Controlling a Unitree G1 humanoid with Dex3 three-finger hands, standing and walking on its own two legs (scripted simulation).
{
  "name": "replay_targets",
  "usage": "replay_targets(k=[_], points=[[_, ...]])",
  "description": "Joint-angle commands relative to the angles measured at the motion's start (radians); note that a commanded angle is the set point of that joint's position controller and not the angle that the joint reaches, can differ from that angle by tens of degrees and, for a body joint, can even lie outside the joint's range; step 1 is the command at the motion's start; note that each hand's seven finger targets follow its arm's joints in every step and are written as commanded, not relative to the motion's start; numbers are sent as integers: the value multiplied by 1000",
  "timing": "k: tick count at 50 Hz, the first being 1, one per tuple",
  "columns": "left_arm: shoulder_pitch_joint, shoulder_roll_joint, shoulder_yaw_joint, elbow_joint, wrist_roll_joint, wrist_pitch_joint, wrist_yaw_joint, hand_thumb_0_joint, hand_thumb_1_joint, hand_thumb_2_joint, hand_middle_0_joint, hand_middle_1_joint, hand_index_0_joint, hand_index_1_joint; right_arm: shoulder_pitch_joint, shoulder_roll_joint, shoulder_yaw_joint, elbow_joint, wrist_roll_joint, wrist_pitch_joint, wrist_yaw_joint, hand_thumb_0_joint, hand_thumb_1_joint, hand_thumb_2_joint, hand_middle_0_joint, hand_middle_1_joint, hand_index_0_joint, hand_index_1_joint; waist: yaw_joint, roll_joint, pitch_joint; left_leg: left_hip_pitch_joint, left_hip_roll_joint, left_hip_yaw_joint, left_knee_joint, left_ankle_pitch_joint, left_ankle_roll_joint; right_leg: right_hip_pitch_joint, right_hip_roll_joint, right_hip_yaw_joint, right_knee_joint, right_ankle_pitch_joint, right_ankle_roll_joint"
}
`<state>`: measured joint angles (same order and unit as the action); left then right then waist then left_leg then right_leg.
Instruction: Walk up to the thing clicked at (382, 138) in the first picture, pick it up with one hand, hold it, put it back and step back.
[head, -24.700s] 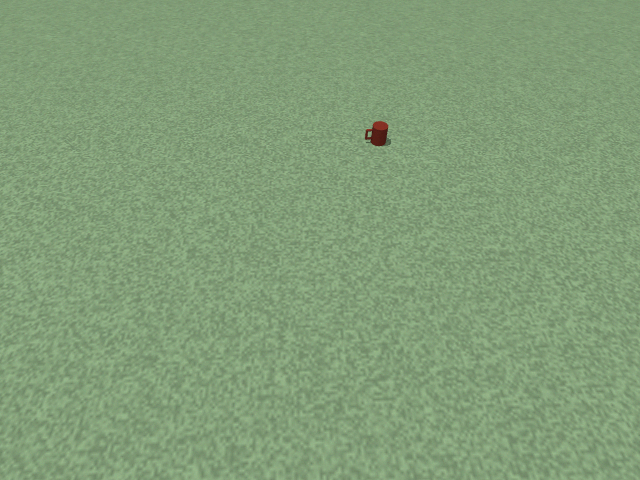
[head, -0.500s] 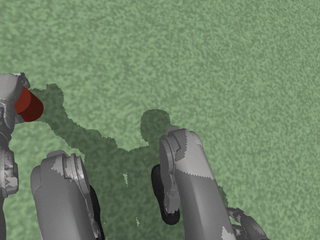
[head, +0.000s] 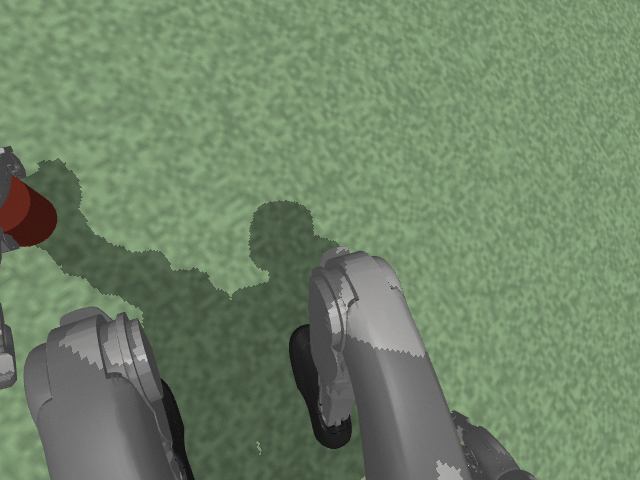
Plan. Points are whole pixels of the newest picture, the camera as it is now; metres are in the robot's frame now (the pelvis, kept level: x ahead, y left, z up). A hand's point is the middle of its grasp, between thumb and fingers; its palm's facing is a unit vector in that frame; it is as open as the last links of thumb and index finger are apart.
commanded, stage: rest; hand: left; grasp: from above
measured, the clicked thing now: out of the picture +0.45 +0.30 -0.26
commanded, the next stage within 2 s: open in 0.26 s
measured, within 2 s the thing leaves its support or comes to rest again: neither
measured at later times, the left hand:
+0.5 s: hand out of the picture +0.44 +0.30 -0.21, palm faces -0.47 -0.12 -0.87, open 10.3 cm
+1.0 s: hand out of the picture +0.45 +0.29 -0.22, palm faces -0.44 -0.11 -0.89, open 13.9 cm
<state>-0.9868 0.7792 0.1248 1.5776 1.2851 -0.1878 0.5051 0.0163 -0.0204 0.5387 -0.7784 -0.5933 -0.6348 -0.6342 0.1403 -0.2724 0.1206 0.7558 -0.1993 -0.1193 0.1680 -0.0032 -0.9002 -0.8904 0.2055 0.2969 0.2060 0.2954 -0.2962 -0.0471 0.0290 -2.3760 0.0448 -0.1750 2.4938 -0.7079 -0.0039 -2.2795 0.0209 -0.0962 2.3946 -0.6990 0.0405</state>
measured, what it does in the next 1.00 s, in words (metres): stands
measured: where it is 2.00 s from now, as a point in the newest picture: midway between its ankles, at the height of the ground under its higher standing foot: (251, 435)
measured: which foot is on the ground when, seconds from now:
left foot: down 0.00-1.00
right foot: down 0.00-1.00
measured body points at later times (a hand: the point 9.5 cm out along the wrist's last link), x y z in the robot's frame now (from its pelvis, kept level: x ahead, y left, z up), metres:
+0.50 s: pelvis +0.00 +0.00 -0.01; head +0.25 +0.09 +0.35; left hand +0.46 +0.30 -0.16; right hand +0.04 -0.26 -0.09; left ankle +0.07 +0.13 -0.27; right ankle +0.10 -0.12 -0.27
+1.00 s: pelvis +0.00 +0.00 +0.00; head +0.26 +0.10 +0.35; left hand +0.47 +0.30 -0.17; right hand +0.04 -0.25 -0.08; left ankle +0.06 +0.13 -0.27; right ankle +0.10 -0.12 -0.27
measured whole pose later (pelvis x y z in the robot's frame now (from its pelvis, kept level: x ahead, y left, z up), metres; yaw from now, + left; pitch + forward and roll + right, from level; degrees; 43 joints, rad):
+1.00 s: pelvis +0.00 +0.00 +0.00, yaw -2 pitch +31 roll -12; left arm -1.02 0.85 0.10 1.67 1.27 -0.17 0.56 0.00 -0.49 0.98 -0.15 -0.93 -0.13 -0.94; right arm 0.14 -0.29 0.18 0.74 -0.24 -0.20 0.25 0.00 -0.89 -0.89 0.21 0.30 0.21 0.30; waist -0.34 -0.07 0.06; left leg -2.37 0.05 -0.21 2.53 -0.72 0.00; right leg -2.26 0.03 -0.13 2.39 -0.69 0.05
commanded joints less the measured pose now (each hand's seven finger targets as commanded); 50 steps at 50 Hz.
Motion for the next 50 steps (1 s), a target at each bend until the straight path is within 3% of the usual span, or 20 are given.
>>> replay_targets(k=[1,2,4,8,10,12,14,15,18,19,22,26,28,30,32,34,41,46,48,50], points=[[-337,306,60,-198,-13,-11,66,0,584,860,-970,-735,-976,-730,220,-286,-77,-2,0,-5,0,0,-899,-897,200,300,200,300,9,420,-751,559,-15,104,-227,265,21,378,41,-99,-216,318,-65],[-291,294,57,-166,-10,-4,70,0,593,859,-972,-748,-983,-737,209,-285,-72,-7,-2,-6,3,0,-901,-898,200,300,200,300,11,436,-737,561,-16,105,-226,280,16,372,38,-103,-201,327,-67],[-331,218,1,-63,-4,-3,69,0,601,865,-968,-735,-978,-726,213,-282,-69,1,-12,-12,15,0,-896,-896,200,300,200,300,-52,330,-631,476,-12,96,-213,211,29,321,47,-115,-218,281,-61],[-339,290,39,-93,-18,-16,73,0,574,817,-936,-742,-956,-723,212,-302,-65,-6,-16,-26,14,0,-898,-897,200,300,200,300,-19,374,-659,512,-14,86,-228,196,22,325,44,-123,-218,251,-66],[-322,229,-11,-18,-3,-10,67,0,582,801,-939,-722,-960,-701,211,-292,-53,-11,-17,-33,23,0,-896,-897,200,300,200,300,-55,366,-621,501,-13,88,-213,198,24,323,45,-122,-208,262,-63],[-350,273,15,-53,-8,-24,79,0,586,827,-948,-721,-962,-707,208,-308,-56,-14,-15,-32,19,0,-895,-897,201,300,200,300,-46,355,-651,496,-13,80,-219,198,24,341,48,-127,-218,262,-62],[-342,242,-15,19,-6,-26,73,0,580,793,-930,-734,-955,-709,204,-304,-43,-9,-24,-42,27,0,-897,-897,200,300,200,300,-72,342,-572,456,-15,82,-213,166,27,314,48,-128,-217,236,-60],[-342,319,37,-11,-9,-34,83,0,572,792,-926,-723,-948,-702,200,-321,-48,-16,-21,-41,23,0,-896,-898,200,300,200,300,-51,337,-599,460,-11,77,-219,170,27,333,50,-130,-223,235,-61],[-349,261,-11,53,-4,-38,80,0,577,761,-925,-720,-951,-693,191,-312,-32,-24,-30,-50,28,0,-897,-899,200,300,200,300,-84,309,-555,425,-10,78,-199,151,32,328,53,-127,-224,229,-56],[-344,309,22,18,2,-44,88,0,497,812,-845,-715,-871,-705,202,-324,-35,-19,-30,-50,27,0,-888,-895,201,300,201,300,-67,321,-579,444,-13,77,-213,156,29,340,51,-131,-230,225,-57],[-348,313,17,23,2,-49,94,0,257,754,-622,-725,-641,-707,192,-322,-31,-22,-33,-56,28,0,-887,-895,201,301,201,301,-60,326,-585,444,-10,73,-209,149,29,341,55,-133,-230,218,-57],[-329,277,-21,52,14,-47,104,0,-56,781,-467,-735,-467,-735,186,-316,-22,-18,-37,-62,34,0,-888,-897,201,300,201,300,-77,339,-567,449,-7,73,-203,157,26,334,60,-132,-219,236,-57],[-362,335,16,-14,11,-54,123,0,-149,798,-397,-745,-391,-751,201,-325,-22,-21,-36,-62,34,0,-886,-896,201,300,201,300,-64,364,-611,462,-7,73,-206,176,25,366,59,-129,-224,250,-57],[-339,321,17,8,8,-47,134,0,-237,837,-341,-773,-327,-786,189,-321,-22,-16,-39,-68,34,0,-888,-898,201,301,201,301,-57,375,-595,465,-6,74,-209,167,22,338,58,-135,-221,238,-59],[-369,287,-15,25,12,-37,128,0,-295,853,-291,-804,-279,-816,186,-318,-22,-15,-45,-73,44,0,-888,-898,201,301,201,300,-86,359,-559,440,-4,70,-202,132,26,318,62,-131,-225,212,-59],[-360,329,10,-24,7,-30,128,0,-352,890,-255,-818,-235,-838,196,-328,-25,-19,-42,-77,45,0,-887,-897,201,301,201,301,-60,406,-593,481,-8,73,-217,157,21,335,55,-134,-228,227,-60],[-328,264,-22,13,-9,8,103,0,-494,988,-126,-937,-108,-955,179,-324,-30,-15,-40,-86,64,0,-887,-897,201,301,201,301,-69,440,-587,535,-2,52,-235,179,6,287,54,-149,-191,250,-68],[-302,288,-8,-30,-27,14,95,0,-585,1050,-69,-973,-39,-1002,184,-319,-27,-11,-30,-79,69,0,-888,-898,201,301,201,301,-37,448,-643,537,-4,66,-228,239,9,338,57,-137,-197,301,-68],[-307,249,-31,5,-28,18,85,0,-575,1062,-68,-989,-40,-1017,181,-313,-28,-10,-29,-75,74,0,-887,-898,201,301,201,301,-63,421,-593,509,-4,66,-223,207,14,321,58,-136,-201,280,-67],[-317,288,-5,-48,-35,15,84,0,-575,1034,-58,-987,-37,-1008,194,-319,-27,-11,-29,-72,71,0,-887,-897,201,300,201,300,-46,414,-647,525,-7,71,-219,243,17,368,60,-134,-215,314,-63]])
